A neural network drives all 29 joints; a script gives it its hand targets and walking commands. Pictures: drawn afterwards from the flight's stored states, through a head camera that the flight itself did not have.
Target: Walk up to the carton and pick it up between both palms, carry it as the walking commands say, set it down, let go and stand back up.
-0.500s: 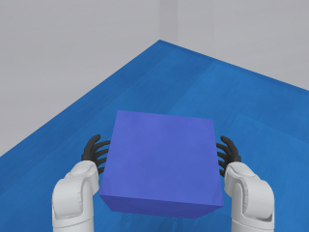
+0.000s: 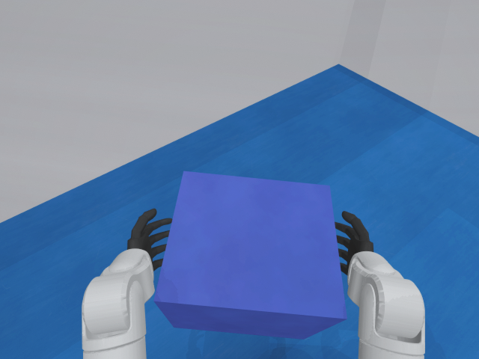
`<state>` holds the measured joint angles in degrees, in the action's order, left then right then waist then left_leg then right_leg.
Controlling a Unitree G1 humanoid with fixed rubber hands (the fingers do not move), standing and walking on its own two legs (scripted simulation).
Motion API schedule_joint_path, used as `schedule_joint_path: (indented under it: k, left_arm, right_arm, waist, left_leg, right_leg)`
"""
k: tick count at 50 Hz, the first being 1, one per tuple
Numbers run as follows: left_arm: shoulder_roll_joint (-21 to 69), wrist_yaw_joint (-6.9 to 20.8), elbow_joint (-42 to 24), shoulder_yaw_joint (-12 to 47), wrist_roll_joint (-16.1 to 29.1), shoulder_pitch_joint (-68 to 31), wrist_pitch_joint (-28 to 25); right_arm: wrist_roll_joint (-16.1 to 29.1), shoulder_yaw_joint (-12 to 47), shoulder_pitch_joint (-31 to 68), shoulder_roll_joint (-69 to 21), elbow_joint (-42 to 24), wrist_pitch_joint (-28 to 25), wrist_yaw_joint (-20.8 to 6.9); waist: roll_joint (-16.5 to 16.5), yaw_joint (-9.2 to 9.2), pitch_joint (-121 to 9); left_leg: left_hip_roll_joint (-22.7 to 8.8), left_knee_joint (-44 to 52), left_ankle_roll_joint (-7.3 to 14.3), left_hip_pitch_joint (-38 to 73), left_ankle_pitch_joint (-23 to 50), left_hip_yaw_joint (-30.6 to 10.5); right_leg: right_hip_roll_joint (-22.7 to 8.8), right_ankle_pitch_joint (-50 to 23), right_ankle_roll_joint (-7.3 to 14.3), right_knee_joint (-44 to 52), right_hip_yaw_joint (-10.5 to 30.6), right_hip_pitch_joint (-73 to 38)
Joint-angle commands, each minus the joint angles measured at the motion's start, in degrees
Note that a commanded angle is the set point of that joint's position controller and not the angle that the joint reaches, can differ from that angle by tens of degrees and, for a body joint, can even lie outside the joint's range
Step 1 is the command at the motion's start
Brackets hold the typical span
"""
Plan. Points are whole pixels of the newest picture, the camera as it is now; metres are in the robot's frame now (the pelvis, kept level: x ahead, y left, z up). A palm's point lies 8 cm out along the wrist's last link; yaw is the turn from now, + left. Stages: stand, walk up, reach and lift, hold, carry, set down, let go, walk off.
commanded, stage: carry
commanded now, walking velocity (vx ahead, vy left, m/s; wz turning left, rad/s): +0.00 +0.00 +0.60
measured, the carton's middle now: (247, 260) +0.28 +0.01 +0.00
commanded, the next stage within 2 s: none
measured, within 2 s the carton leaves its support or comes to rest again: neither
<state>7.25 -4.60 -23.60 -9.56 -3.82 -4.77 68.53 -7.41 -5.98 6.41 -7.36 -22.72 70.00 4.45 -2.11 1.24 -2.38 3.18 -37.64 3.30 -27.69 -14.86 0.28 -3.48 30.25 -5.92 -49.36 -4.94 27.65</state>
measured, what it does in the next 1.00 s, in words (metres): walks backwards, turning left: right foot, then left foot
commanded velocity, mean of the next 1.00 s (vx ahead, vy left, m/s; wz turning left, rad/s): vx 0.00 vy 0.00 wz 0.60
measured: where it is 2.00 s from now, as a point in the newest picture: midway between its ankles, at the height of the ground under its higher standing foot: outside the picture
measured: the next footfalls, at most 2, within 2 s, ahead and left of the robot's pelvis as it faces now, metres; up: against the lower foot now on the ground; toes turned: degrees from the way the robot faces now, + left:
right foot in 0.04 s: +0.04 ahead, -0.12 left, +0.00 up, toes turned -5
left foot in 0.26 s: +0.01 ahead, +0.11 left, +0.00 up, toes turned +17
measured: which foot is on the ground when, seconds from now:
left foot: down 0.00-0.06, up 0.08-0.24, down 0.26-0.58, up 0.60-0.76, down 0.78-1.00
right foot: up 0.00-0.02, down 0.04-0.30, up 0.32-0.54, down 0.56-0.82, up 0.84-1.00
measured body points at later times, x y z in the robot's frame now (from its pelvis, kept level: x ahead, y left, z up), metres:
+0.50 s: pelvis -0.05 +0.00 +0.00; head -0.03 -0.01 +0.45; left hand +0.14 +0.24 +0.06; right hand +0.25 -0.07 +0.05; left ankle -0.03 +0.10 -0.72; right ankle -0.03 -0.12 -0.69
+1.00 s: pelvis -0.11 -0.02 +0.00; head -0.09 -0.02 +0.45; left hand -0.01 +0.27 +0.06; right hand +0.19 +0.01 +0.05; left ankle -0.12 +0.09 -0.72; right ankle -0.05 -0.12 -0.69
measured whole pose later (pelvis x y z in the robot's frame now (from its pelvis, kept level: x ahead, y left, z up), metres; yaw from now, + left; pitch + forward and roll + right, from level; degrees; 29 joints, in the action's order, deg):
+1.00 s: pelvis -0.11 -0.02 +0.00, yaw +36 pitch +4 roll +0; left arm 7.2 -4.5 -23.0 -9.3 -4.3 -4.0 68.5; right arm -7.8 -5.4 5.7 -7.3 -21.8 69.9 4.4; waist -1.4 1.0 -2.1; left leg 2.3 -37.3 2.8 -27.8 -13.4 1.2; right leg -4.6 31.2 -5.9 -51.7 -5.6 27.8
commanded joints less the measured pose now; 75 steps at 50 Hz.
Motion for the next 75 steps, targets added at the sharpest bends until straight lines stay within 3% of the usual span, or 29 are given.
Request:
schedule_joint_path:
  k: [1,2,3,4,7,12,14,15,16,18,26,27,28,29,32,38,40,41,44,51,52,54,55,57,63,65,66,69,75]
  left_arm:
    - [49.45,15.93,-7.79,46.72,26.33,-33.14,-0.16]
    - [49.03,16.15,-7.02,46.07,25.58,-30.97,-0.08]
    - [48.77,16.26,-5.68,45.46,25.23,-29.05,-0.12]
    - [50.66,16.11,-6.28,45.87,25.05,-27.77,-0.4]
    - [49.69,15.38,-4.7,44.03,22.34,-30.15,-0.47]
    - [49.15,14.04,-8.32,43.36,20.61,-31.45,-0.2]
    - [48.59,13.67,-7.7,42.99,19.45,-30.51,0.23]
    - [48.85,14.01,-8.15,43.82,20.17,-31.54,0.41]
    - [48.5,14.57,-8.1,44.74,21.4,-34.32,0.37]
    - [51.06,15.08,-6.97,46.61,23.55,-36.81,-0.55]
    - [50.17,16.16,-9.19,47.35,26.74,-33.95,-0.6]
    - [49.85,16.3,-8.37,46.88,26.26,-32.05,-0.47]
    - [48.99,16.42,-7.79,46.24,25.57,-29.97,-0.47]
    - [49.72,16.38,-6.49,45.94,25.27,-27.81,-0.63]
    - [49.89,15.81,-5.62,44.57,23.13,-29.9,-0.47]
    - [48.15,13.9,-8.16,43.22,20.28,-30.9,-0.17]
    - [48.06,13.66,-7.18,43.02,19.2,-30.1,0.37]
    - [48.03,14.13,-8.26,43.97,20.42,-32.67,0.47]
    - [51.47,15.49,-6.89,46.47,23.75,-35.14,-0.37]
    - [50.43,16.3,-9.59,47.57,26.86,-34.54,-0.6]
    - [50.21,16.45,-8.99,47.18,26.5,-32.99,-0.51]
    - [49.82,16.56,-7.08,46.13,25.68,-28.94,-0.59]
    - [50.73,16.47,-7.59,46.1,25.73,-29.91,-0.85]
    - [50.07,16.04,-6.7,44.9,23.76,-30.64,-0.51]
    - [47.99,14.09,-7.87,43.14,20.63,-31.04,-0.03]
    - [47.43,13.74,-6.92,42.56,19.28,-30.39,0.42]
    - [47.79,14.16,-7.75,43.82,20.51,-32.47,0.6]
    - [51.49,15.41,-6.63,46.87,23.85,-35.13,-0.26]
    - [50.51,16.74,-10.68,48.76,28.38,-38.14,-0.54]
  right_arm:
    - [23.54,41.45,31.31,-47.13,-10.87,-2.15,-12.83]
    - [23.18,41.46,29.87,-47.4,-10.13,-1.89,-12.81]
    - [23.19,41.26,30.07,-47.3,-10.08,-1.76,-13.06]
    - [23.76,42.11,30.19,-47.84,-11.35,-1.74,-13.72]
    - [26.4,44.21,34.91,-47.96,-9.96,-2.09,-14.75]
    - [30.03,44.26,36.11,-48.45,-9.89,-1.37,-16.8]
    - [30.38,43.22,33.81,-47.81,-7.65,-0.99,-17.19]
    - [29.53,42.38,31.96,-47.45,-6.98,-1.34,-17.15]
    - [28.29,41.86,30.74,-48.52,-5.43,-1.66,-16.92]
    - [28.64,43.58,35.95,-48.63,-9.41,-2.18,-16.21]
    - [23.66,41.78,30.9,-47.52,-12.33,-2.61,-13.38]
    - [23.25,41.68,30.13,-47.23,-11.75,-2.38,-13.25]
    - [22.97,41.7,29.1,-47.63,-11.44,-2.11,-13.26]
    - [22.72,41.4,29.33,-47.02,-11.27,-1.92,-13.69]
    - [25.27,43.66,33.48,-47.76,-10.81,-2.25,-14.79]
    - [29.94,44.39,35.48,-47.67,-9.45,-1.08,-17.09]
    - [30.1,43.16,32.91,-47.06,-6.7,-0.68,-17.46]
    - [29.01,42.39,31.44,-47.55,-5.78,-1.09,-17.4]
    - [27.66,43.33,33.71,-48.96,-9.63,-1.89,-16.34]
    - [23.5,41.84,30.86,-47.94,-12.43,-2.45,-13.71]
    - [23.14,41.85,30.49,-47.6,-12.15,-2.29,-13.52]
    - [22.51,41.29,29.78,-47.35,-11.17,-1.79,-13.68]
    - [23.67,42.78,32.42,-47.86,-13.4,-2.13,-14.12]
    - [24.88,43.65,33.64,-47.93,-11.34,-2.08,-14.69]
    - [29.73,44.56,35.6,-47.78,-9.35,-0.8,-16.86]
    - [29.98,43.33,32.88,-47.39,-6.03,-0.32,-17.31]
    - [28.89,42.36,31.47,-47.6,-5.55,-0.81,-17.28]
    - [26.91,42.88,32.87,-49.24,-8.77,-1.69,-16.3]
    - [22.82,41.03,31.28,-49.16,-11.3,-2.68,-13.51]
  waist:
    - [-3.74,-0.9,-27.49]
    - [4.47,-0.33,-27.26]
    - [18.02,-0.6,-24.16]
    - [21.69,-1.24,-24.48]
    - [11.55,-0.76,-19.96]
    - [11.67,-0.81,-18.97]
    - [-0.42,-1.07,-20.4]
    - [-15.25,-1.57,-20.71]
    - [-15.76,-1.86,-18.3]
    - [-6.67,-2.15,-19.73]
    - [-4.74,-1.57,-26.62]
    - [-2.13,-0.78,-27.03]
    - [10.79,-0.52,-25.58]
    - [21.7,-0.95,-22.45]
    - [11.65,-0.95,-19.43]
    - [10.12,-1.04,-18.11]
    - [-5.5,-1.12,-20.22]
    - [-16.91,-1.85,-19.12]
    - [-6.17,-2.28,-19.38]
    - [-5.34,-1.78,-25.84]
    - [-2.4,-0.99,-26.45]
    - [21.15,-0.88,-21.69]
    - [21.1,-1.45,-22.43]
    - [11.8,-1.05,-19.27]
    - [10.5,-1.17,-18.07]
    - [-3.79,-1.35,-19.82]
    - [-18.32,-1.95,-19.64]
    - [-5.41,-2.14,-20.49]
    - [-5.44,-1.92,-25.31]
  left_leg:
    - [-13.7,5.54,2.52,17.34,32.02,-13.9]
    - [-9.27,-1.61,-1.07,7.12,25.06,-9.11]
    - [-2.57,-10.58,-4.36,-6.66,5.38,-2.3]
    - [-3.4,-14.7,-3.82,-5.14,-18.08,0.55]
    - [-3.99,-14.62,-3.04,-2.51,-16.32,2.58]
    - [-2.94,3.04,-3.63,7.05,-4.67,6.38]
    - [-10.89,10.5,-1.4,17.9,19.9,-6.63]
    - [-20.62,11.2,4.0,23.61,38.37,-22.38]
    - [-22.43,12.34,7.77,24.07,42.94,-25.94]
    - [-20.56,11.77,7.02,25.59,34.92,-22.37]
    - [-14.98,9.46,3.56,19.43,27.47,-15.83]
    - [-12.46,6.5,0.79,13.34,22.97,-12.8]
    - [-6.3,-4.01,-3.21,1.41,14.65,-6.38]
    - [-1.6,-11.46,-4.49,-7.01,-10.63,0.11]
    - [-4.41,-15.92,-2.93,-2.65,-16.04,1.85]
    - [-3.47,5.28,-3.93,7.81,-2.32,5.95]
    - [-13.99,10.86,-0.32,19.49,24.71,-11.14]
    - [-21.39,12.35,5.18,23.3,39.5,-23.3]
    - [-20.49,12.3,6.62,23.92,32.21,-21.88]
    - [-15.01,11.38,3.29,18.7,22.7,-15.42]
    - [-12.69,8.73,0.67,13.8,18.48,-12.62]
    - [-1.53,-10.03,-4.89,-7.04,-8.49,-0.25]
    - [-4.81,-15.1,-3.79,-3.29,-17.6,0.4]
    - [-4.69,-16.85,-3.12,-2.24,-15.06,1.98]
    - [-3.49,4.94,-4.23,7.71,-2.79,6.64]
    - [-13.5,11.59,-1.41,19.39,24.35,-9.3]
    - [-22.15,12.58,4.78,24.98,42.17,-22.43]
    - [-21.6,12.04,6.54,25.7,36.62,-18.97]
    - [-18.28,12.95,4.51,20.89,23.64,-10.83]
  right_leg:
    - [-0.12,-10.91,1.34,19.89,-1.11,-12.36]
    - [-8.05,-18.67,3.84,25.77,6.49,-22.49]
    - [-21.43,-43.59,8.59,25.1,17.63,-30.49]
    - [-23.64,-55.21,14.14,21.3,14.92,-26.54]
    - [-20.57,-43.45,12.36,22.5,7.23,-20.32]
    - [-18.25,-37.39,7.87,17.87,0.26,-17.92]
    - [-13.32,-27.55,2.6,4.81,-4.78,-9.8]
    - [-5.26,-7.25,-1.42,-2.34,-6.29,2.12]
    - [-3.21,10.56,-0.75,-7.36,-1.74,5.99]
    - [-2.99,7.29,-0.89,-10.64,-0.04,9.57]
    - [1.16,-5.97,1.06,14.27,-1.62,-7.73]
    - [-1.87,-12.04,2.02,22.46,0.35,-16.44]
    - [-13.52,-23.17,5.73,27.17,12.3,-25.39]
    - [-23.83,-42.79,11.8,25.6,17.95,-26.51]
    - [-21.22,-40.42,12.64,23.79,8.25,-18.62]
    - [-17.88,-34.92,6.98,16.92,-0.63,-16.61]
    - [-11.28,-22.17,0.86,2.57,-5.82,-5.53]
    - [-3.52,2.67,-1.59,-2.97,-6.03,4.37]
    - [-3.3,5.84,-0.72,-9.68,-0.03,8.5]
    - [1.02,-5.24,1.15,13.13,-1.81,-7.7]
    - [-1.36,-11.33,1.97,21.85,-0.51,-15.67]
    - [-23.57,-37.11,10.87,27.05,18.08,-26.74]
    - [-24.07,-42.6,14.31,24.13,14.31,-21.17]
    - [-21.53,-38.45,12.54,24.62,8.32,-17.86]
    - [-18.5,-34.77,7.0,17.18,-0.74,-16.51]
    - [-13.03,-23.28,1.31,2.24,-5.45,-6.16]
    - [-4.27,2.7,-1.85,-3.46,-6.14,5.84]
    - [-3.88,5.92,-0.61,-10.47,-0.12,8.37]
    - [-0.28,-3.63,1.53,8.28,-1.0,-5.88]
